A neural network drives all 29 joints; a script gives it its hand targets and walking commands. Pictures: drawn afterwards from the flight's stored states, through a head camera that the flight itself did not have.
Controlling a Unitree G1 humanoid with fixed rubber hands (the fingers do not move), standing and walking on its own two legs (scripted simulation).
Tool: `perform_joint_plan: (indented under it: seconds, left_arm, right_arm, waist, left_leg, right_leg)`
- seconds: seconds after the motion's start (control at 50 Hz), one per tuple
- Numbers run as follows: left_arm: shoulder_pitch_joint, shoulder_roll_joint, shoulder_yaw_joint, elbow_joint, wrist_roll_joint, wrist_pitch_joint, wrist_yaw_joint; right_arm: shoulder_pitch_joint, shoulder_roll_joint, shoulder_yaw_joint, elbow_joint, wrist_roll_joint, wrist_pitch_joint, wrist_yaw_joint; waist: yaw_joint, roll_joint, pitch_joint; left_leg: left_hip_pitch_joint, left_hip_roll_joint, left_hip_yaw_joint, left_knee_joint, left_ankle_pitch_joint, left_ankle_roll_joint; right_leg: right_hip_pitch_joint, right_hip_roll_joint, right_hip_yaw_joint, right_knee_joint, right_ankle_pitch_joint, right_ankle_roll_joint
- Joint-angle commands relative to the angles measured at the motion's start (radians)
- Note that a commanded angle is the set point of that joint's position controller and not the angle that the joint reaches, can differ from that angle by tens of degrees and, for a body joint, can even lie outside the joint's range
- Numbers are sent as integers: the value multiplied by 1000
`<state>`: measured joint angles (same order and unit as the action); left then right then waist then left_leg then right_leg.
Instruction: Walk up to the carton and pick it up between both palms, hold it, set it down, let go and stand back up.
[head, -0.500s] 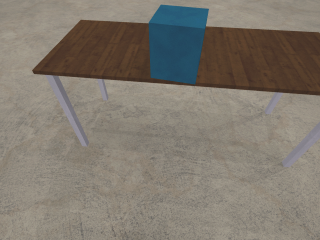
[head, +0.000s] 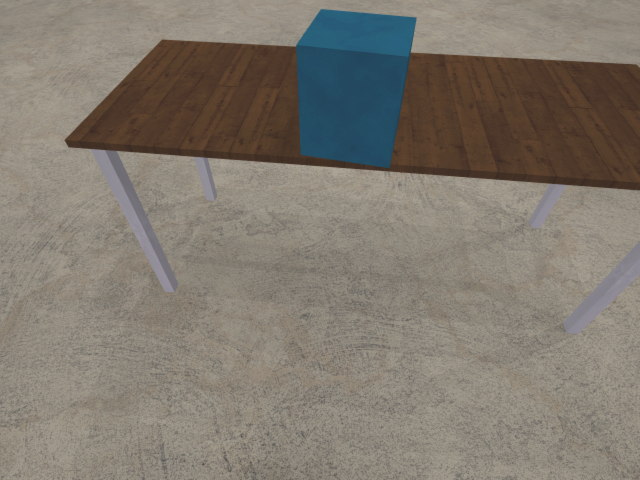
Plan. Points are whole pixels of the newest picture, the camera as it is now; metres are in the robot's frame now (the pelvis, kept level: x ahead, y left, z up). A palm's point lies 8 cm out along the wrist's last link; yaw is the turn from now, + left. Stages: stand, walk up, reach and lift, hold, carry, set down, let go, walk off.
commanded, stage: stand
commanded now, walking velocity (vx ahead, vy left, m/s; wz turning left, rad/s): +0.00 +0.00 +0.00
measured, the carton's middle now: (355, 89) +0.88 -0.09 +0.05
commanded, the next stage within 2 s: walk up in 0.02 s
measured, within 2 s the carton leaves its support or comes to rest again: neither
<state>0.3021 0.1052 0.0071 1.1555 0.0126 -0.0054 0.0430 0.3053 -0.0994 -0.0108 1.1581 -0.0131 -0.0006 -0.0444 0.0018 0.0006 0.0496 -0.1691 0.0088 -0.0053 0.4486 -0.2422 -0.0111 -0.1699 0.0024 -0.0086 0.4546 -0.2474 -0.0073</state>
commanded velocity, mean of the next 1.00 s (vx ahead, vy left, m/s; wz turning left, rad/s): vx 0.00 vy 0.00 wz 0.00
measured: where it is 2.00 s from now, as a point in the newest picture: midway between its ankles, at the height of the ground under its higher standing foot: (313, 381)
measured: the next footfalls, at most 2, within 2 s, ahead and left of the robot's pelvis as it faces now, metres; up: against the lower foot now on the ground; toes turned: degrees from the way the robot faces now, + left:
right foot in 0.84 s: +0.33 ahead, -0.13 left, +0.00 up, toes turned -15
left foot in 1.30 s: +0.54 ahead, +0.11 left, +0.00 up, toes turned -17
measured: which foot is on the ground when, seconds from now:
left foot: down 0.00-0.88, up 0.90-1.00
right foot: down 0.00-0.44, up 0.46-0.82, down 0.84-1.00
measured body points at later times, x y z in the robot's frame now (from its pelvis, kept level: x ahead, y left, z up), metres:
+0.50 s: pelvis +0.04 +0.03 -0.02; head +0.04 +0.03 +0.43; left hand -0.02 +0.28 -0.17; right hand +0.04 -0.22 -0.16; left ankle +0.03 +0.12 -0.74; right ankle +0.00 -0.11 -0.73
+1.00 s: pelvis +0.24 -0.01 -0.03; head +0.26 -0.03 +0.41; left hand +0.34 +0.22 -0.16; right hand +0.16 -0.26 -0.18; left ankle +0.16 +0.11 -0.65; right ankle +0.29 -0.12 -0.74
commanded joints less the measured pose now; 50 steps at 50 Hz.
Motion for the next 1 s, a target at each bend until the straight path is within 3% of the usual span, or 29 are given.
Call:
perform_joint_plan:
  seconds: [0.0,0.18,0.2,0.22,0.26,0.3,0.34,0.36,0.38,0.4,0.42,0.44,0.46,0.48,0.5,0.54,0.64,0.7,0.74,0.78,0.8,0.82,0.84,0.86,0.88,0.9,0.92,0.94,0.98]
  left_arm:
    - [82,68,9,-6,0,-5,2]
    - [89,66,7,-4,-1,-6,2]
    - [191,162,33,-25,18,-23,-8]
    - [172,207,49,-26,17,-22,-9]
    - [178,195,52,-40,15,-15,-9]
    - [211,210,57,-38,27,-19,-5]
    - [185,206,55,-50,36,-20,-12]
    - [154,208,53,-58,37,-16,-15]
    - [88,212,49,-76,35,-9,-18]
    - [7,198,39,-108,32,-2,-23]
    - [-35,133,13,-142,25,-6,-28]
    - [-18,83,-4,-171,26,-11,-28]
    - [27,147,12,-166,50,-8,-29]
    - [84,154,8,-155,51,-10,-35]
    - [76,158,7,-150,53,-20,-40]
    - [71,164,10,-163,43,-32,-51]
    - [15,149,9,-234,47,-35,-58]
    - [-54,118,-5,-293,38,-47,-60]
    - [-14,129,3,-296,47,-47,-57]
    - [113,179,33,-283,60,-50,-42]
    - [221,223,56,-258,61,-52,-31]
    - [327,270,77,-252,64,-49,-22]
    - [381,364,87,-273,45,-49,-13]
    - [347,378,104,-298,-6,-35,6]
    - [271,358,88,-339,-29,-34,19]
    - [224,333,71,-355,-26,-40,21]
    - [191,325,70,-361,-7,-48,23]
    - [148,305,67,-363,8,-59,19]
    - [130,250,50,-342,26,-78,-1]
  right_arm:
    - [82,-67,-7,-4,0,-4,-2]
    - [91,-64,-4,-1,1,-5,-2]
    - [107,-196,-36,-53,-52,-25,10]
    - [83,-210,-51,-69,-59,-26,13]
    - [64,-122,-30,-97,-49,-28,24]
    - [21,-85,-20,-145,-55,-42,37]
    - [6,-117,-28,-190,-58,-59,41]
    - [36,-127,-34,-201,-54,-65,41]
    - [124,-120,-37,-192,-49,-69,41]
    - [255,-123,-45,-167,-45,-72,37]
    - [363,-177,-61,-143,-47,-73,25]
    - [395,-260,-71,-123,-39,-65,8]
    - [344,-266,-63,-114,-33,-54,-12]
    - [300,-254,-51,-135,-32,-52,-14]
    - [279,-229,-38,-148,-27,-53,-4]
    - [207,-211,-28,-174,-24,-66,-1]
    - [234,-196,-16,-148,-30,-93,21]
    - [214,-234,-22,-166,-39,-92,26]
    - [240,-268,-29,-164,-47,-81,24]
    - [239,-276,-22,-170,-52,-64,27]
    - [271,-251,-9,-175,-53,-55,34]
    - [333,-218,6,-180,-48,-44,36]
    - [425,-192,17,-214,-32,-29,43]
    - [368,-265,-7,-238,-14,-8,44]
    - [245,-316,-15,-284,-24,-9,51]
    - [150,-309,-19,-321,-23,-18,54]
    - [123,-282,-17,-332,-23,-23,57]
    - [147,-251,-14,-328,-28,-24,59]
    - [189,-218,-14,-333,-38,-25,66]
  waist:
    - [0,1,56]
    - [0,1,55]
    - [24,21,-55]
    - [18,3,59]
    - [31,-57,149]
    - [56,-128,193]
    - [52,-152,159]
    - [25,-158,141]
    - [-30,-152,119]
    - [-102,-114,87]
    - [-152,51,56]
    - [-143,190,79]
    - [-101,83,177]
    - [-69,87,208]
    - [-61,76,248]
    - [-38,90,246]
    - [4,96,206]
    - [3,130,190]
    - [1,128,155]
    - [61,49,95]
    - [100,-33,10]
    - [125,-118,-86]
    - [111,-246,-175]
    - [135,-174,-169]
    - [124,-114,-88]
    - [123,-59,-12]
    - [104,-31,37]
    - [69,-31,79]
    - [12,-40,73]
  left_leg:
    - [-36,63,-59,-86,85,33]
    - [-39,64,-59,-85,86,32]
    - [18,31,-24,1,-462,56]
    - [-69,19,-42,38,-547,58]
    - [-242,8,7,136,-456,40]
    - [-338,-8,75,234,-247,12]
    - [-284,13,41,196,-222,15]
    - [-184,7,41,157,-216,23]
    - [-3,-5,51,85,-170,40]
    - [248,-2,21,8,-145,58]
    - [400,150,-201,-103,-287,71]
    - [319,375,-553,-311,-625,96]
    - [206,450,-596,-338,-679,116]
    - [187,433,-553,-322,-601,115]
    - [174,379,-419,-296,-399,107]
    - [97,323,-282,-326,-334,135]
    - [73,217,5,-217,217,141]
    - [-48,178,114,-138,261,140]
    - [-81,219,91,-103,183,164]
    - [-82,219,106,86,218,155]
    - [-92,163,155,292,213,137]
    - [-182,91,192,557,73,106]
    - [-356,-35,133,858,-372,41]
    - [-448,5,32,961,-354,35]
    - [-464,39,-23,970,-286,39]
    - [-480,42,-47,979,-254,38]
    - [-485,62,-52,963,-238,34]
    - [-442,82,-59,912,-220,24]
    - [-354,89,-82,852,-235,11]
  right_leg:
    - [-48,-75,81,-110,73,-27]
    - [-51,-76,81,-111,72,-28]
    - [-58,-67,156,-70,-483,-77]
    - [-162,-98,232,-111,-599,-103]
    - [-136,-177,367,-174,-643,-140]
    - [-72,-275,513,-260,-640,-191]
    - [-76,-261,503,-249,-550,-190]
    - [-151,-236,466,-224,-545,-175]
    - [-281,-188,395,-165,-557,-145]
    - [-472,-100,290,-51,-551,-87]
    - [-635,25,140,204,-452,-12]
    - [-686,88,31,504,-373,13]
    - [-674,-15,94,617,-348,3]
    - [-672,-42,110,645,-298,-1]
    - [-663,-51,123,637,-250,0]
    - [-610,-76,106,610,-151,8]
    - [-510,-28,5,475,31,5]
    - [-298,-12,-82,259,149,-7]
    - [-151,10,-107,228,168,-21]
    - [10,29,-101,164,136,-50]
    - [140,48,-93,150,91,-72]
    - [264,-82,117,139,-31,-110]
    - [366,-389,703,-12,-199,-253]
    - [316,-448,930,-188,-544,-327]
    - [212,-414,941,-289,-642,-285]
    - [128,-385,827,-297,-546,-249]
    - [58,-384,699,-257,-428,-243]
    - [-35,-375,576,-229,-308,-250]
    - [-121,-335,427,-202,-128,-250]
